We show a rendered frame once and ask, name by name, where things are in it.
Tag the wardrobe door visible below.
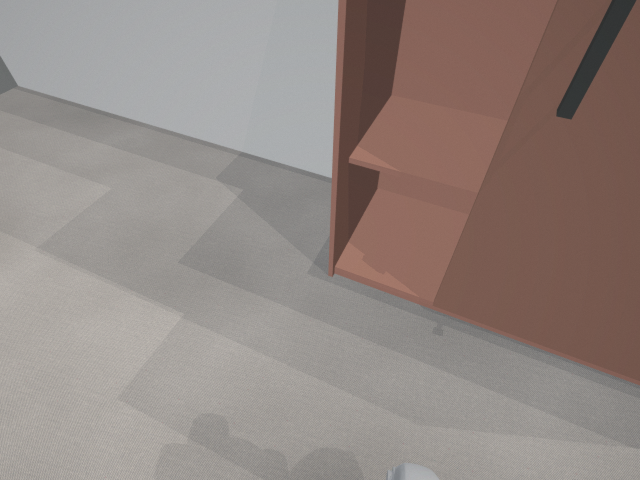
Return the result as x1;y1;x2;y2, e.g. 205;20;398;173
433;0;640;381

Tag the handle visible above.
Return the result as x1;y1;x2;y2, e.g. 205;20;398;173
556;0;636;119

